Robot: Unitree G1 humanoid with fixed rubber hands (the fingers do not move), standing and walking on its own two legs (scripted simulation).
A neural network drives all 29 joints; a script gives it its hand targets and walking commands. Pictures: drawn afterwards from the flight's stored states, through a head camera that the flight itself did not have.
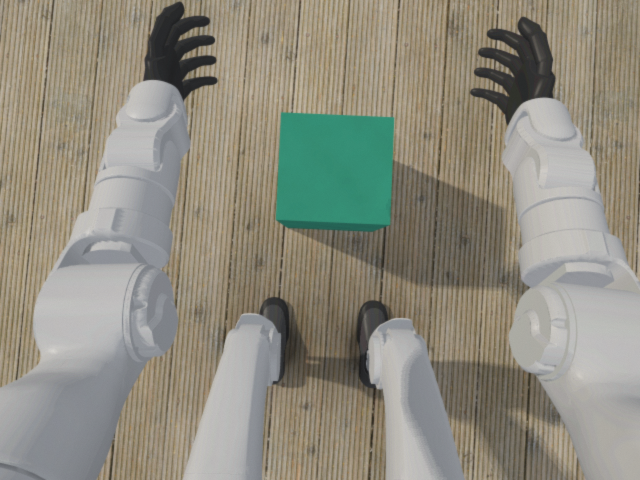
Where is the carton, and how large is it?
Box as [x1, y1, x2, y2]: [276, 112, 393, 231]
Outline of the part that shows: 281,112 276,219 287,227 372,231 388,225 390,217 393,117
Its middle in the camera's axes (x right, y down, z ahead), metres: +0.03 -0.12 +0.84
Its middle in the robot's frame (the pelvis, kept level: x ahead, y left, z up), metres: +0.51 -0.01 -0.51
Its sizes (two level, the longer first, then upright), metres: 0.210 0.200 0.250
